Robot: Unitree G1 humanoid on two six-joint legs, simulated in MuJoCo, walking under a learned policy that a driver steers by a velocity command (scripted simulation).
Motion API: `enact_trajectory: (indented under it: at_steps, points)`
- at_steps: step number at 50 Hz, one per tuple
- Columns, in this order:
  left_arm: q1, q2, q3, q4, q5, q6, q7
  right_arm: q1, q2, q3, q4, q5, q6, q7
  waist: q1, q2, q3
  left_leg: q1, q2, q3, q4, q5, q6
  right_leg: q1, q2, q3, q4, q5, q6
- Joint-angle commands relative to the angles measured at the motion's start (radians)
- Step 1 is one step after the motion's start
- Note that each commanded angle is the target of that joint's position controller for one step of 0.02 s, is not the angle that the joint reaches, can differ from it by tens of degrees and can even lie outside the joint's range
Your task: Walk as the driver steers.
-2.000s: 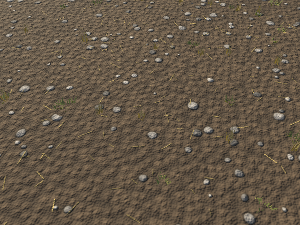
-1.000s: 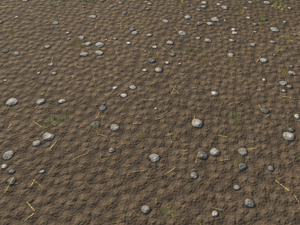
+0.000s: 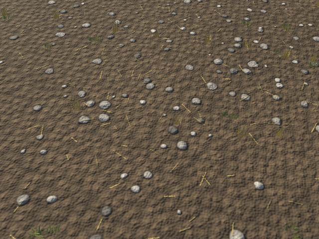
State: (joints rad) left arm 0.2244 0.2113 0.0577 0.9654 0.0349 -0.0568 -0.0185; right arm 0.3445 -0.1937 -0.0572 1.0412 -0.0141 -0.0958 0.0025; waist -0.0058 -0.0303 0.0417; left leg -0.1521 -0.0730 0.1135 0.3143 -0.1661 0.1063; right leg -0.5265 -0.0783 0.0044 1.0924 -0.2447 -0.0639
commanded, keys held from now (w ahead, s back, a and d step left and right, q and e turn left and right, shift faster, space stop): w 0.78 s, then w+e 0.22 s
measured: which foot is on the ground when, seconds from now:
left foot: down 0.00-0.36, up 0.38-0.88, down 0.90-1.00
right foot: up 0.00-0.32, down 0.34-0.92, up 0.94-1.00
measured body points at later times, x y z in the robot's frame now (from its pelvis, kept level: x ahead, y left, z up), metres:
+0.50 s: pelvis +0.28 -0.06 +0.00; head +0.30 -0.07 +0.44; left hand +0.33 +0.20 -0.14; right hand +0.30 -0.31 -0.16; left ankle +0.21 +0.08 -0.66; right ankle +0.31 -0.12 -0.75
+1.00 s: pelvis +0.55 -0.02 -0.01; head +0.58 -0.01 +0.43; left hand +0.52 +0.23 -0.17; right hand +0.68 -0.26 -0.13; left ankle +0.62 +0.06 -0.75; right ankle +0.39 -0.12 -0.66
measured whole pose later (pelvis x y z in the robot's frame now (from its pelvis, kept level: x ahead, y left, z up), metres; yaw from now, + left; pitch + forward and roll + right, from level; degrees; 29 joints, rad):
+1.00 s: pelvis +0.55 -0.02 -0.01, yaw -4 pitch +0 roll +0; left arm 0.40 0.19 0.05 1.03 0.00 -0.07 0.01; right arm 0.11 -0.20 -0.05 0.89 -0.03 -0.08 0.01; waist 0.04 -0.02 0.06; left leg -0.36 0.00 0.13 0.52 -0.18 0.08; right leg -0.25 0.01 0.00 1.08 -0.38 -0.10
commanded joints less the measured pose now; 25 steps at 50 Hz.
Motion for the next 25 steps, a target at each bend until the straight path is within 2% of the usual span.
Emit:
enact_trajectory:
  at_steps: [1,3,6,10,12,14,15,16,17,18,19,20,21,22,23,24,25]
  points:
    - [0.022,0.025,0.002,-0.038,0.004,0.018,-0.011,0.055,-0.096,-0.009,-0.028,0.004,-0.019,-0.002,0.027,0.081,0.030,0.013,0.268,-0.217,-0.202,0.209,0.102,-0.104,-0.039,-0.017,-0.070,0.097,0.028]
    - [-0.069,0.030,0.000,-0.070,-0.003,0.018,-0.013,0.090,-0.090,-0.004,-0.023,0.004,-0.017,-0.001,0.006,0.083,0.048,0.040,0.254,-0.192,-0.211,0.246,0.095,-0.142,-0.042,-0.034,-0.173,0.162,0.041]
    - [-0.175,0.017,-0.011,-0.105,-0.011,0.014,-0.014,0.140,-0.092,0.000,-0.014,0.004,-0.017,-0.002,-0.023,0.092,0.056,0.085,0.242,-0.156,-0.204,0.321,0.081,-0.124,-0.019,-0.065,-0.333,0.234,0.043]
    - [-0.271,0.023,-0.015,-0.141,-0.014,0.006,-0.012,0.201,-0.098,0.001,0.009,-0.004,-0.014,-0.010,-0.051,0.104,0.069,0.204,0.271,-0.142,-0.172,0.396,0.088,-0.122,0.010,-0.087,-0.458,0.236,0.017]
    - [-0.286,0.035,-0.012,-0.155,-0.014,-0.001,-0.011,0.201,-0.108,-0.002,0.016,-0.010,-0.011,-0.016,-0.043,0.106,0.075,0.261,0.297,-0.141,-0.136,0.465,0.088,-0.110,0.021,-0.086,-0.499,0.183,-0.008]
    - [-0.229,0.048,-0.003,-0.146,-0.013,-0.011,-0.005,0.169,-0.123,-0.007,0.014,-0.012,-0.008,-0.022,-0.004,0.112,0.047,0.281,0.304,-0.119,-0.045,0.671,0.070,-0.002,0.060,-0.103,-0.543,0.106,-0.042]
    - [-0.140,0.062,0.006,-0.118,-0.012,-0.016,0.002,0.154,-0.135,-0.010,0.014,-0.014,-0.006,-0.023,0.034,0.117,0.000,0.279,0.296,-0.108,0.060,0.794,0.058,0.109,0.094,-0.114,-0.564,0.077,-0.061]
    - [0.023,0.079,0.019,-0.062,-0.006,-0.025,0.010,0.134,-0.137,-0.011,0.010,-0.010,0.000,-0.022,0.104,0.089,-0.082,0.237,0.261,-0.076,0.242,0.806,0.038,0.298,0.122,-0.129,-0.630,0.120,-0.084]
    - [0.200,0.138,0.040,-0.016,0.018,-0.035,0.021,0.128,-0.114,-0.002,-0.011,0.000,0.000,-0.018,0.163,0.038,-0.193,0.049,0.220,-0.052,0.496,0.556,0.020,0.565,-0.010,0.011,-0.634,0.083,-0.128]
    - [0.294,0.250,0.068,-0.009,0.036,-0.034,0.022,0.232,-0.014,0.017,-0.039,0.043,0.001,-0.006,0.128,-0.186,-0.329,-0.314,0.043,0.000,0.903,-0.076,-0.030,0.854,-0.321,0.505,-0.716,-0.019,-0.259]
    - [0.227,0.227,0.065,-0.013,-0.004,-0.017,0.012,0.204,-0.094,-0.006,-0.029,0.019,0.002,-0.005,0.108,-0.104,-0.328,-0.423,0.020,-0.149,1.017,-0.328,-0.013,0.805,-0.331,0.677,-0.828,-0.045,-0.269]
    - [0.106,0.174,0.049,-0.029,-0.020,-0.015,0.009,0.111,-0.102,-0.013,-0.056,0.009,0.005,-0.004,0.059,-0.046,-0.159,-0.482,0.086,-0.165,1.021,-0.241,-0.006,0.655,-0.295,0.499,-0.837,-0.092,-0.231]
    - [0.044,0.107,0.030,-0.039,-0.021,-0.022,0.004,0.055,-0.087,-0.008,-0.068,0.004,0.000,0.000,0.042,0.005,-0.069,-0.463,0.123,-0.162,0.960,-0.167,-0.008,0.516,-0.249,0.382,-0.881,-0.028,-0.198]
    - [0.020,0.074,0.020,-0.033,-0.020,-0.029,0.005,0.042,-0.069,-0.008,-0.067,-0.004,0.006,0.003,0.012,0.001,-0.026,-0.423,0.151,-0.157,0.899,-0.128,-0.012,0.431,-0.197,0.290,-0.909,0.029,-0.158]
    - [0.023,0.046,0.010,-0.018,-0.024,-0.035,0.010,0.059,-0.055,-0.007,-0.063,-0.019,0.019,0.008,-0.016,-0.021,-0.009,-0.373,0.169,-0.154,0.851,-0.109,-0.023,0.366,-0.157,0.220,-0.929,0.089,-0.131]
    - [0.046,0.039,0.006,-0.005,-0.023,-0.041,0.014,0.075,-0.041,-0.005,-0.056,-0.024,0.032,0.015,-0.027,-0.029,-0.014,-0.343,0.171,-0.145,0.832,-0.096,-0.033,0.346,-0.139,0.178,-0.939,0.138,-0.125]
    - [0.081,0.051,0.007,0.008,-0.023,-0.049,0.016,0.070,-0.038,-0.006,-0.060,-0.026,0.041,0.020,-0.030,-0.028,-0.016,-0.345,0.171,-0.133,0.821,-0.085,-0.041,0.345,-0.131,0.157,-0.943,0.202,-0.130]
